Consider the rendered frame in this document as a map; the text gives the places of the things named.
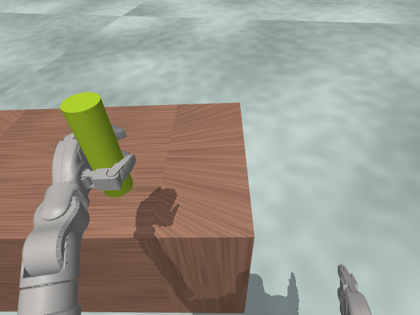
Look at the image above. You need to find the right robot hand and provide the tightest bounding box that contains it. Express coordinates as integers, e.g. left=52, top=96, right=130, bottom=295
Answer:
left=337, top=264, right=371, bottom=315

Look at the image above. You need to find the left robot hand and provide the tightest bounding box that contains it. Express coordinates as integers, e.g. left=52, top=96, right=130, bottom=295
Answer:
left=52, top=124, right=136, bottom=195

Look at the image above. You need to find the left robot arm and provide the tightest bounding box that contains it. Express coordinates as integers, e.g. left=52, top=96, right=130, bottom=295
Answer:
left=17, top=182, right=90, bottom=315

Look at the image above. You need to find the can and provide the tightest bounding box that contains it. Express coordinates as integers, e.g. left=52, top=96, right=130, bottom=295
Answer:
left=60, top=92, right=133, bottom=198

